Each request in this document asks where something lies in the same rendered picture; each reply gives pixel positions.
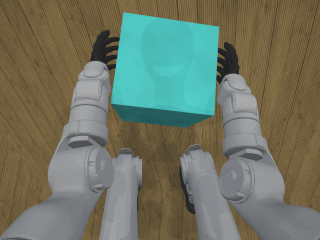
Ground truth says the right robot forearm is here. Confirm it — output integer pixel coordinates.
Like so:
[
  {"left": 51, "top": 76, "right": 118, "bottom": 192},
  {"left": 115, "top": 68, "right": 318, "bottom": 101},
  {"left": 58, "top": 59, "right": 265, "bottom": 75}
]
[{"left": 217, "top": 73, "right": 279, "bottom": 171}]

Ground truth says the right robot upper arm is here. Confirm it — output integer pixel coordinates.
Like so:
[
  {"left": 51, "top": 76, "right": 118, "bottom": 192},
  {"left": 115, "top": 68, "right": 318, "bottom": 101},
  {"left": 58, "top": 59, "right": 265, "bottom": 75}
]
[{"left": 217, "top": 157, "right": 320, "bottom": 240}]

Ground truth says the left robot forearm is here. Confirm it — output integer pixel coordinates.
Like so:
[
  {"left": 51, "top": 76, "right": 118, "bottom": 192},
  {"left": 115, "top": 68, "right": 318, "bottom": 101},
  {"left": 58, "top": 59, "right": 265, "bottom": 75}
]
[{"left": 48, "top": 61, "right": 111, "bottom": 186}]

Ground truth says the robot right hand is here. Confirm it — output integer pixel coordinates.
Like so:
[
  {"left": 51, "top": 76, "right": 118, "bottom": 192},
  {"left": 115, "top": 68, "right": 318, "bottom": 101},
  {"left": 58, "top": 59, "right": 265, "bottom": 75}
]
[{"left": 216, "top": 42, "right": 240, "bottom": 84}]

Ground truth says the carton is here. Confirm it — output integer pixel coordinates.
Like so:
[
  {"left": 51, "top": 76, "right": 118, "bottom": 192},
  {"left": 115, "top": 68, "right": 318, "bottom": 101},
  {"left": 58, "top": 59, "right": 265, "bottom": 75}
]
[{"left": 110, "top": 12, "right": 219, "bottom": 128}]

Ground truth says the right robot thigh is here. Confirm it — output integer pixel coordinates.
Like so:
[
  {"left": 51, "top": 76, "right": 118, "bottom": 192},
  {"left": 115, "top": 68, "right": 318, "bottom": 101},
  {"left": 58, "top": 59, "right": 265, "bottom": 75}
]
[{"left": 180, "top": 149, "right": 241, "bottom": 240}]

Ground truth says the left robot shin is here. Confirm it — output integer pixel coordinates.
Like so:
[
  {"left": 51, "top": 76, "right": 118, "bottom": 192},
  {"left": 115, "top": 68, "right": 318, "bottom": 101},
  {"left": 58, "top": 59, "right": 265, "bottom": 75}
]
[{"left": 111, "top": 148, "right": 138, "bottom": 195}]

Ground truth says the left robot upper arm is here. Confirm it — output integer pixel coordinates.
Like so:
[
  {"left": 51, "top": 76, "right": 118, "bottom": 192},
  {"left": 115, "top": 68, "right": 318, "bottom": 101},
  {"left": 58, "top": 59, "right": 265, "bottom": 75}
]
[{"left": 0, "top": 145, "right": 115, "bottom": 240}]

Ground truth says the robot left hand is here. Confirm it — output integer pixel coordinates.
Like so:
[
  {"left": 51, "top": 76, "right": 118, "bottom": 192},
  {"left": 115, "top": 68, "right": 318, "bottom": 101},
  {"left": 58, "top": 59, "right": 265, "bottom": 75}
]
[{"left": 90, "top": 30, "right": 120, "bottom": 71}]

